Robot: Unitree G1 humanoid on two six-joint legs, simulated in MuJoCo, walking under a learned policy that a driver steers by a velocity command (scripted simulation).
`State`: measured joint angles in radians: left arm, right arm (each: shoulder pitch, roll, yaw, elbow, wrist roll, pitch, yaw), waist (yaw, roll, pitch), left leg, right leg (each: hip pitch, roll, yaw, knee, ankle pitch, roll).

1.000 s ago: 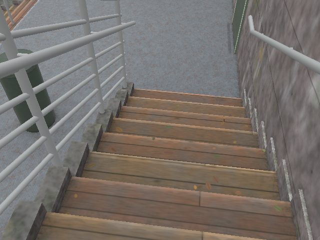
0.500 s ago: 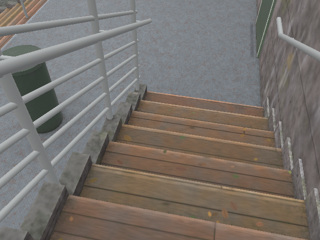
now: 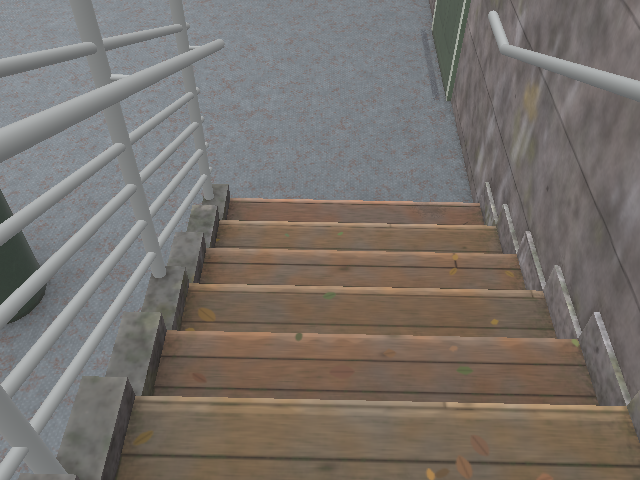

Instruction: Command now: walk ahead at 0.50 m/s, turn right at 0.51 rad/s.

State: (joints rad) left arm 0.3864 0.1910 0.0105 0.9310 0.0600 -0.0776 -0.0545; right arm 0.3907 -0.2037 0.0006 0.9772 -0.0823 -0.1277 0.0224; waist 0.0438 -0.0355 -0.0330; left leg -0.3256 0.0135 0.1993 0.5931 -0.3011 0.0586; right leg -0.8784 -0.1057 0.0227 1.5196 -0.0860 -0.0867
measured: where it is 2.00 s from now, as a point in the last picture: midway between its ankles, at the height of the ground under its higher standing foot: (382, 426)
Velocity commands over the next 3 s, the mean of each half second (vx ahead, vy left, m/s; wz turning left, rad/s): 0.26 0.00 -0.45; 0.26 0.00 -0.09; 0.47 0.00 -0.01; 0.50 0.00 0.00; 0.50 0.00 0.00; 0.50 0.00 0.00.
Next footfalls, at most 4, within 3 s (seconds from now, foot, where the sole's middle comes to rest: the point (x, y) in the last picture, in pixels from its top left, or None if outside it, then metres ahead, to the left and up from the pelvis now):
0.28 right None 0.13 -0.13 -0.76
0.72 left None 0.33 0.11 -0.91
1.20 right None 0.43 -0.12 -0.91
1.72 left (339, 435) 0.76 0.00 -1.06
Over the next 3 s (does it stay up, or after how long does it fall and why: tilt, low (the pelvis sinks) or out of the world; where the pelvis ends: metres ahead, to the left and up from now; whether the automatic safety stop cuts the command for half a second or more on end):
stays up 1.33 -0.20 -0.60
